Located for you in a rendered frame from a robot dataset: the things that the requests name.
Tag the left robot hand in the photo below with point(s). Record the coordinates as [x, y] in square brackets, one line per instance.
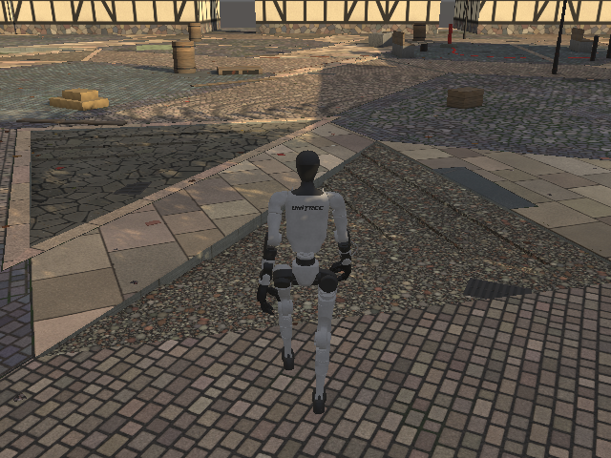
[261, 297]

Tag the robot right forearm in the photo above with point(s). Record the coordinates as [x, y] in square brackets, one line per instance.
[344, 251]

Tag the robot right upper arm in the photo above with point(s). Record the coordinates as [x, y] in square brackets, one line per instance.
[339, 213]

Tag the robot left forearm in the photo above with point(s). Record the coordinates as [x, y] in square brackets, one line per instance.
[269, 254]

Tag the robot left upper arm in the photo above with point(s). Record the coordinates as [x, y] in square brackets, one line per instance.
[276, 202]

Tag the robot left shin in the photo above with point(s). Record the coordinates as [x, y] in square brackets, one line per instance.
[285, 323]

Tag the right robot hand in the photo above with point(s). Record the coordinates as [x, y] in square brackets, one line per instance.
[336, 267]

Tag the robot right thigh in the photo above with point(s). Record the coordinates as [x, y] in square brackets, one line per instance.
[327, 289]

